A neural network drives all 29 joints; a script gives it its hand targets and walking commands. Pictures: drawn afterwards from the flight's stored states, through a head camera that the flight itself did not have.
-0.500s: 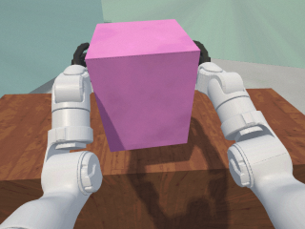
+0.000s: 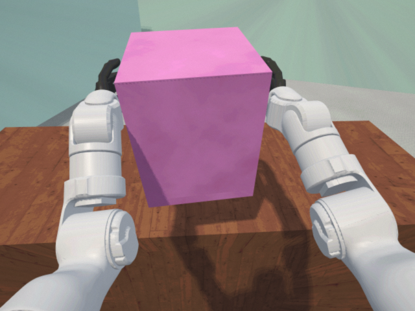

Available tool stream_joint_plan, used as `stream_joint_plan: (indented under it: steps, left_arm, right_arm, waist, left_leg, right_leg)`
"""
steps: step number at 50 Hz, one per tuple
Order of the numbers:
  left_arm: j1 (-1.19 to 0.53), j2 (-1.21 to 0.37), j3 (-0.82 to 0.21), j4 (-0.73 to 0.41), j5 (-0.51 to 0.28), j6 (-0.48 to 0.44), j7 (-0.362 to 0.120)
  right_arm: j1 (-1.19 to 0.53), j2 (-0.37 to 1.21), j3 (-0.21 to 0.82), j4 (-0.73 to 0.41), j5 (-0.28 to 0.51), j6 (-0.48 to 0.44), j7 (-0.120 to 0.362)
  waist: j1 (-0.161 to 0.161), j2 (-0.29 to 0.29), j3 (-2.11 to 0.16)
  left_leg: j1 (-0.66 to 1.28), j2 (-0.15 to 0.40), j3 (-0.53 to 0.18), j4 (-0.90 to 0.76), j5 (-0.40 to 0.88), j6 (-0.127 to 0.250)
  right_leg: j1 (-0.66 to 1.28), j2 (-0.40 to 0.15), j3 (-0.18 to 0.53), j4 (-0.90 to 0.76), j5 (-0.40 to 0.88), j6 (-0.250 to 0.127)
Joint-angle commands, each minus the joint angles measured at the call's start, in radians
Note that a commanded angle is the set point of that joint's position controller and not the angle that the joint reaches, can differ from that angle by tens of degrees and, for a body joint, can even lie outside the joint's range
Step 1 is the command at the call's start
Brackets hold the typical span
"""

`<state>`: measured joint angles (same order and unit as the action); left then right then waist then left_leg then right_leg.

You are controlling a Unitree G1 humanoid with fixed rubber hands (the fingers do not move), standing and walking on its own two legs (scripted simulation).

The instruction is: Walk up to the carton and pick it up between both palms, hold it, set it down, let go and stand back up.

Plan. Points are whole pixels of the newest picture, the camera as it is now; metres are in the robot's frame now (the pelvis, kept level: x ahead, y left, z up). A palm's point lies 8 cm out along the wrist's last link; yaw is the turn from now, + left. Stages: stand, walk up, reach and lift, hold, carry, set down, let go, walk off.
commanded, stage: hold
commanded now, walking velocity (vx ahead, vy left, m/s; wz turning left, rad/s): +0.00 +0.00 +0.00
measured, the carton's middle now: (193, 116) +0.39 +0.02 +0.25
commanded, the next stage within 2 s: none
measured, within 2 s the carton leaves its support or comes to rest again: neither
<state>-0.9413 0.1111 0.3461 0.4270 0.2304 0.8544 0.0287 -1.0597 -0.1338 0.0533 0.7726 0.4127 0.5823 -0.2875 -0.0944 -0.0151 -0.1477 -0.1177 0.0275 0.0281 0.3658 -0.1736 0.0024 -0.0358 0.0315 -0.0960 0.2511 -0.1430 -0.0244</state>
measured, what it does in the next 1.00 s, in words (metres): stands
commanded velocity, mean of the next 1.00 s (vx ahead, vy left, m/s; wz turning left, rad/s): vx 0.00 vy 0.00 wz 0.00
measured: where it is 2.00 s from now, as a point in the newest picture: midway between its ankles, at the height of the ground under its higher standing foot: outside the picture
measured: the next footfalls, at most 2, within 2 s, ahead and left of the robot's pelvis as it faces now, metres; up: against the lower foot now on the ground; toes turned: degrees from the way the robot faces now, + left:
none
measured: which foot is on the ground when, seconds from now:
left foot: down 0.00-1.00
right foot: down 0.00-1.00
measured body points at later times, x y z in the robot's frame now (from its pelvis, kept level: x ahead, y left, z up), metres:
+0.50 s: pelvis +0.00 +0.00 +0.00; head -0.09 +0.02 +0.44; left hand +0.39 +0.16 +0.29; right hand +0.38 -0.13 +0.29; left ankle +0.02 +0.11 -0.75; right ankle +0.00 -0.10 -0.75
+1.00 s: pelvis +0.00 +0.00 +0.00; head -0.09 +0.02 +0.44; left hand +0.39 +0.17 +0.29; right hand +0.39 -0.13 +0.29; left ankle +0.02 +0.11 -0.75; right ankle +0.00 -0.10 -0.75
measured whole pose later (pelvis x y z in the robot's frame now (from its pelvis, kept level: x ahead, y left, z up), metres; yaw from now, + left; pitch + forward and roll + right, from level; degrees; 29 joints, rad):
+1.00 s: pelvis +0.00 +0.00 +0.00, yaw +0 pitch -3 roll -1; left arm -0.98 0.12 0.36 0.49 0.23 0.83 0.03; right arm -1.09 -0.13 0.03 0.82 0.40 0.58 -0.28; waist -0.09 -0.02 -0.16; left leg -0.14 0.03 0.03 0.36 -0.16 0.00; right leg -0.06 0.03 -0.09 0.26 -0.14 -0.02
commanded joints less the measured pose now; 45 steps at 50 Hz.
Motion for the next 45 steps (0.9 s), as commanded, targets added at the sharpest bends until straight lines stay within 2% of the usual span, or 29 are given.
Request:
stream_joint_plan:
  steps: [1, 2, 7, 11, 15, 17, 22, 24, 27, 28, 29, 30, 31, 32, 33, 34, 35, 36, 38, 39, 41, 45]
  left_arm:
    - [-0.784, -0.645, -0.355, -0.082, -0.180, -0.076, -0.147]
    - [-0.785, -0.648, -0.358, -0.092, -0.188, -0.078, -0.148]
    - [-0.799, -0.640, -0.361, -0.135, -0.198, -0.086, -0.141]
    - [-0.793, -0.624, -0.337, -0.091, -0.183, -0.082, -0.141]
    - [-0.786, -0.634, -0.332, -0.077, -0.177, -0.081, -0.145]
    - [-0.791, -0.657, -0.365, -0.119, -0.197, -0.084, -0.143]
    - [-0.791, -0.637, -0.335, -0.082, -0.180, -0.085, -0.142]
    - [-0.806, -0.639, -0.345, -0.115, -0.189, -0.090, -0.139]
    - [-0.784, -0.622, -0.326, -0.094, -0.183, -0.085, -0.138]
    - [-0.774, -0.626, -0.335, -0.091, -0.184, -0.083, -0.140]
    - [-0.783, -0.636, -0.353, -0.116, -0.192, -0.085, -0.140]
    - [-0.786, -0.634, -0.344, -0.097, -0.190, -0.083, -0.140]
    - [-0.782, -0.640, -0.346, -0.091, -0.190, -0.083, -0.140]
    - [-0.801, -0.629, -0.332, -0.088, -0.187, -0.087, -0.140]
    - [-0.800, -0.633, -0.335, -0.082, -0.183, -0.087, -0.141]
    - [-0.793, -0.634, -0.334, -0.080, -0.182, -0.086, -0.141]
    - [-0.803, -0.646, -0.350, -0.090, -0.189, -0.086, -0.141]
    - [-0.804, -0.639, -0.339, -0.059, -0.183, -0.085, -0.142]
    - [-0.812, -0.639, -0.342, -0.068, -0.192, -0.090, -0.139]
    - [-0.824, -0.646, -0.352, -0.072, -0.197, -0.092, -0.139]
    - [-0.824, -0.623, -0.319, -0.052, -0.190, -0.096, -0.137]
    - [-0.800, -0.614, -0.309, -0.061, -0.184, -0.097, -0.140]
  right_arm:
    - [-0.793, 0.628, 0.140, -0.274, 0.106, -0.020, 0.111]
    - [-0.812, 0.633, 0.150, -0.302, 0.109, -0.026, 0.111]
    - [-0.798, 0.647, 0.173, -0.304, 0.132, -0.021, 0.106]
    - [-0.797, 0.644, 0.161, -0.262, 0.121, -0.019, 0.115]
    - [-0.806, 0.625, 0.152, -0.257, 0.115, -0.024, 0.120]
    - [-0.806, 0.622, 0.156, -0.295, 0.128, -0.031, 0.117]
    - [-0.799, 0.630, 0.147, -0.273, 0.113, -0.024, 0.115]
    - [-0.806, 0.642, 0.163, -0.282, 0.123, -0.027, 0.119]
    - [-0.813, 0.647, 0.180, -0.290, 0.130, -0.027, 0.117]
    - [-0.799, 0.639, 0.174, -0.291, 0.127, -0.027, 0.113]
    - [-0.807, 0.644, 0.182, -0.309, 0.134, -0.030, 0.112]
    - [-0.825, 0.644, 0.183, -0.316, 0.133, -0.030, 0.111]
    - [-0.824, 0.642, 0.176, -0.317, 0.129, -0.031, 0.111]
    - [-0.833, 0.652, 0.168, -0.307, 0.123, -0.031, 0.111]
    - [-0.809, 0.646, 0.156, -0.278, 0.116, -0.027, 0.111]
    - [-0.812, 0.641, 0.158, -0.283, 0.115, -0.029, 0.113]
    - [-0.818, 0.641, 0.151, -0.288, 0.112, -0.031, 0.114]
    - [-0.819, 0.635, 0.137, -0.262, 0.103, -0.027, 0.114]
    - [-0.832, 0.645, 0.146, -0.270, 0.109, -0.031, 0.117]
    - [-0.830, 0.646, 0.138, -0.263, 0.105, -0.030, 0.116]
    - [-0.837, 0.652, 0.146, -0.255, 0.103, -0.029, 0.116]
    - [-0.830, 0.660, 0.166, -0.271, 0.118, -0.030, 0.109]
  waist:
    - [-0.024, 0.086, -0.250]
    - [-0.015, 0.081, -0.287]
    - [-0.018, 0.079, -0.327]
    - [0.002, 0.084, -0.289]
    - [0.001, 0.082, -0.280]
    - [-0.019, 0.100, -0.320]
    - [-0.014, 0.066, -0.279]
    - [-0.007, 0.067, -0.305]
    - [0.007, 0.047, -0.304]
    - [-0.007, 0.055, -0.300]
    - [-0.006, 0.069, -0.325]
    - [0.001, 0.068, -0.311]
    - [-0.005, 0.071, -0.310]
    - [0.001, 0.057, -0.299]
    - [-0.011, 0.066, -0.280]
    - [-0.004, 0.071, -0.289]
    - [-0.015, 0.088, -0.298]
    - [-0.016, 0.085, -0.267]
    - [-0.009, 0.079, -0.297]
    - [-0.018, 0.088, -0.292]
    - [0.001, 0.060, -0.299]
    - [0.014, 0.046, -0.322]
  left_leg:
    - [0.088, -0.050, -0.048, -0.032, 0.162, -0.051]
    - [0.093, -0.052, -0.046, -0.027, 0.168, -0.049]
    - [0.129, -0.057, -0.052, -0.002, 0.243, -0.054]
    - [0.092, -0.053, -0.048, -0.026, 0.180, -0.046]
    - [0.099, -0.047, -0.052, -0.028, 0.189, -0.053]
    - [0.132, -0.046, -0.056, -0.005, 0.262, -0.070]
    - [0.107, -0.050, -0.054, -0.023, 0.203, -0.053]
    - [0.114, -0.051, -0.052, -0.017, 0.229, -0.054]
    - [0.114, -0.056, -0.047, -0.013, 0.232, -0.044]
    - [0.118, -0.054, -0.049, -0.014, 0.232, -0.046]
    - [0.128, -0.055, -0.051, -0.007, 0.252, -0.052]
    - [0.124, -0.057, -0.049, -0.006, 0.241, -0.049]
    - [0.120, -0.056, -0.050, -0.008, 0.229, -0.050]
    - [0.110, -0.057, -0.047, -0.014, 0.205, -0.043]
    - [0.104, -0.055, -0.047, -0.023, 0.184, -0.045]
    - [0.100, -0.054, -0.046, -0.026, 0.171, -0.043]
    - [0.096, -0.053, -0.049, -0.025, 0.169, -0.045]
    - [0.083, -0.054, -0.046, -0.033, 0.139, -0.043]
    - [0.088, -0.055, -0.047, -0.029, 0.144, -0.041]
    - [0.083, -0.052, -0.052, -0.030, 0.141, -0.045]
    - [0.078, -0.056, -0.047, -0.031, 0.133, -0.034]
    - [0.094, -0.060, -0.045, -0.023, 0.184, -0.034]
  right_leg:
    - [0.016, 0.035, 0.074, -0.017, 0.122, 0.065]
    - [0.030, 0.032, 0.075, -0.015, 0.128, 0.068]
    - [0.047, 0.035, 0.076, 0.000, 0.202, 0.078]
    - [0.031, 0.029, 0.077, -0.008, 0.134, 0.072]
    - [0.023, 0.038, 0.070, -0.010, 0.124, 0.063]
    - [0.043, 0.044, 0.069, -0.002, 0.184, 0.059]
    - [0.025, 0.040, 0.072, -0.013, 0.146, 0.070]
    - [0.034, 0.041, 0.074, -0.008, 0.160, 0.067]
    - [0.043, 0.038, 0.075, -0.012, 0.168, 0.074]
    - [0.041, 0.037, 0.076, -0.012, 0.176, 0.073]
    - [0.044, 0.038, 0.076, -0.008, 0.189, 0.071]
    - [0.036, 0.037, 0.075, -0.013, 0.174, 0.072]
    - [0.040, 0.037, 0.075, -0.013, 0.167, 0.071]
    - [0.026, 0.034, 0.076, -0.016, 0.149, 0.075]
    - [0.016, 0.032, 0.077, -0.017, 0.139, 0.073]
    - [0.015, 0.031, 0.078, -0.018, 0.124, 0.072]
    - [0.017, 0.030, 0.078, -0.017, 0.123, 0.069]
    - [0.009, 0.028, 0.079, -0.022, 0.098, 0.069]
    - [0.013, 0.027, 0.079, -0.015, 0.103, 0.072]
    - [0.008, 0.030, 0.076, -0.013, 0.103, 0.069]
    - [0.020, 0.026, 0.080, -0.015, 0.098, 0.075]
    - [0.040, 0.030, 0.077, -0.010, 0.152, 0.082]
